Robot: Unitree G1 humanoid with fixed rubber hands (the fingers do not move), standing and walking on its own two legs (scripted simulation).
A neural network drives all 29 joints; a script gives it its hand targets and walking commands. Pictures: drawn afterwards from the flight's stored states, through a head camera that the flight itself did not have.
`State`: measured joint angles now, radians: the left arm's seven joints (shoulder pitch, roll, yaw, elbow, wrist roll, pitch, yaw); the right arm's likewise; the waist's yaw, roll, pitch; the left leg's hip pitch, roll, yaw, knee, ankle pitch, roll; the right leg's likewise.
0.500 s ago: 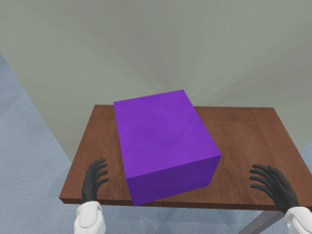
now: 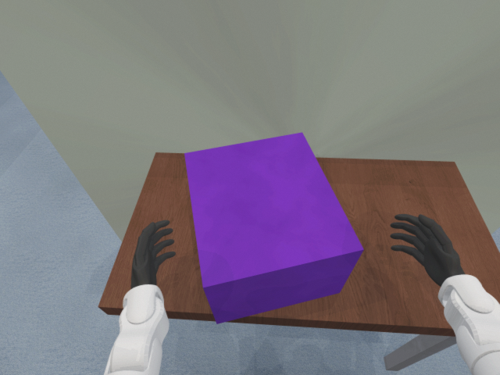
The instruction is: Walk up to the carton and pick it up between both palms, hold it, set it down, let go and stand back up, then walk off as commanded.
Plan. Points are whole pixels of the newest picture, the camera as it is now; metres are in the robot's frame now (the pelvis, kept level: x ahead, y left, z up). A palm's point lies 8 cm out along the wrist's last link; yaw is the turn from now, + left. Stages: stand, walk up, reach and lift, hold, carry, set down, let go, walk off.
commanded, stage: reach and lift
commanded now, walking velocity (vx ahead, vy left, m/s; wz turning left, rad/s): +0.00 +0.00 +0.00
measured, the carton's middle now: (261, 223) +0.40 +0.06 -0.05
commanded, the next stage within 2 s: none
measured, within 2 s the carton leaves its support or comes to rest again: neither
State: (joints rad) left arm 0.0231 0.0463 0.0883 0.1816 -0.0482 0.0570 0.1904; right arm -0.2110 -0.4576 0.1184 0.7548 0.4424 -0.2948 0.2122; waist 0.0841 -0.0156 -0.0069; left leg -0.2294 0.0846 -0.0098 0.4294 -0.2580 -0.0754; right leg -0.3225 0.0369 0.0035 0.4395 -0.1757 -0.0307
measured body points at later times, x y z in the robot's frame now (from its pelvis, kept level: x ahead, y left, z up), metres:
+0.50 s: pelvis +0.00 +0.00 +0.00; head +0.06 +0.00 +0.45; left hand +0.31 +0.24 +0.04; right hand +0.41 -0.21 +0.05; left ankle -0.03 +0.17 -0.74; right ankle +0.03 -0.10 -0.74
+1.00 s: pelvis +0.00 +0.00 +0.00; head +0.08 +0.00 +0.45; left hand +0.35 +0.27 +0.06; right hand +0.47 -0.17 +0.07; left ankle -0.03 +0.17 -0.74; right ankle +0.03 -0.10 -0.74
